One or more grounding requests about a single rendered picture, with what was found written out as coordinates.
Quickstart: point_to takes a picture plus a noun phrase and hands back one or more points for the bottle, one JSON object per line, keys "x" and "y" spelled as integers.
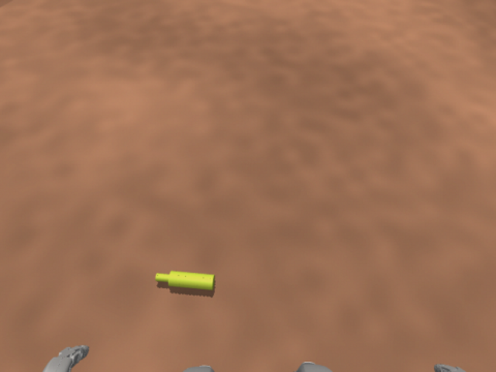
{"x": 188, "y": 280}

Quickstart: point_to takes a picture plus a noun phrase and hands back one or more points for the left robot hand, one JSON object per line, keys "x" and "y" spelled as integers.
{"x": 67, "y": 358}

